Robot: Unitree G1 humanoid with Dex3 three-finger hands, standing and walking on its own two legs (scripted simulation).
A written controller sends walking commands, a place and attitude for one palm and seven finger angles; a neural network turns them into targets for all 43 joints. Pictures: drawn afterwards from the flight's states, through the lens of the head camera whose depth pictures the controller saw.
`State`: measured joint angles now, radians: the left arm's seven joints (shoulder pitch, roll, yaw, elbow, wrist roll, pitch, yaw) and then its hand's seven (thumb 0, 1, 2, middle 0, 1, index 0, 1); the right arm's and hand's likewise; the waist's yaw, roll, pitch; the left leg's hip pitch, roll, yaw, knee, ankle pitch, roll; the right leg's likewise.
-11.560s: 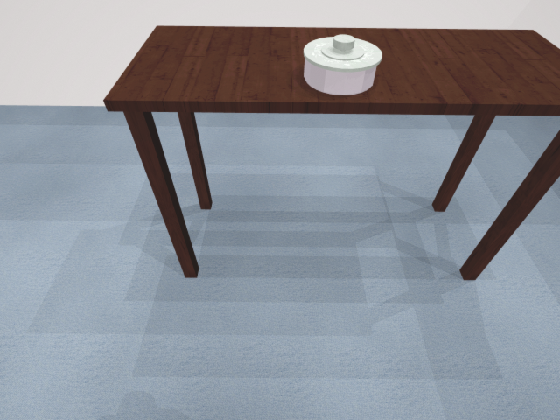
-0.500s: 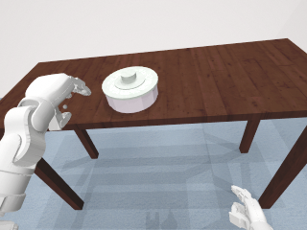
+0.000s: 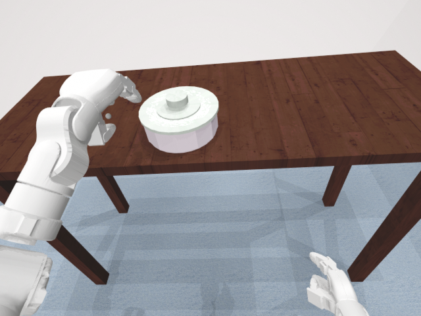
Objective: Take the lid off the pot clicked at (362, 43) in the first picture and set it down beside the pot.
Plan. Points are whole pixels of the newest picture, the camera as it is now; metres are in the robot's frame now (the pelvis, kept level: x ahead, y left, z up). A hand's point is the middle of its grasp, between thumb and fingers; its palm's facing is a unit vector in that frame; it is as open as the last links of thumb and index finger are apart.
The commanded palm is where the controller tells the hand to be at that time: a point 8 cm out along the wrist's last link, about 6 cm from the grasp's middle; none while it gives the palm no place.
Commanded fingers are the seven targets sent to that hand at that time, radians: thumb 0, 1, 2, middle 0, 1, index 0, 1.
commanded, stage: move the open hand above the knob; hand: left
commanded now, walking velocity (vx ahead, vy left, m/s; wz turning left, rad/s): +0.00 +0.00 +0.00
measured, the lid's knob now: (176, 98) +0.54 +0.15 +0.16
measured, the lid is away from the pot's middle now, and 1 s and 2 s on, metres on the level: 0.00 0.00 0.00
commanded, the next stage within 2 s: lower the open fingers around the knob in 1.96 s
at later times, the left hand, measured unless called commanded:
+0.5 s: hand (149, 107) +0.42 +0.16 +0.21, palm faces -0.11 -0.05 -0.99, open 9.7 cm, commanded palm +0.40 +0.18 +0.29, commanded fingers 0.00 -0.38 1.74 -0.91 -0.08 -0.91 -0.08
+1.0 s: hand (166, 81) +0.49 +0.14 +0.23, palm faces -0.19 -0.07 -0.98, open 9.7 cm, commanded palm +0.47 +0.15 +0.29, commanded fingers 0.00 -0.38 1.74 -0.91 -0.08 -0.91 -0.08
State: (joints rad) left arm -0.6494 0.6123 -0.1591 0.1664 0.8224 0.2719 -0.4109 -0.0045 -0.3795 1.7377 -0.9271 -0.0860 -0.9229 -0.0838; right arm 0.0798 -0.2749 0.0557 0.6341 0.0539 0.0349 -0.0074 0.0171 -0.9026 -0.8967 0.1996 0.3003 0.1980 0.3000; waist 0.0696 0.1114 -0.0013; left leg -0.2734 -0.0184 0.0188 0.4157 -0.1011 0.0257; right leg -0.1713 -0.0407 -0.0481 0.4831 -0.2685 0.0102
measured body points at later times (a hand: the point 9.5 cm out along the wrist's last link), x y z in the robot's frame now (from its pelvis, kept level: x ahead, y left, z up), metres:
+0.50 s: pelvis +0.02 -0.01 +0.00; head +0.01 -0.06 +0.45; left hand +0.42 +0.16 +0.27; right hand +0.22 -0.24 -0.11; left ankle +0.08 +0.10 -0.74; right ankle +0.00 -0.13 -0.74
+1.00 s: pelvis +0.05 -0.02 +0.00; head +0.05 -0.06 +0.45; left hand +0.50 +0.15 +0.28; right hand +0.20 -0.27 -0.12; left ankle +0.08 +0.10 -0.74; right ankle +0.00 -0.13 -0.74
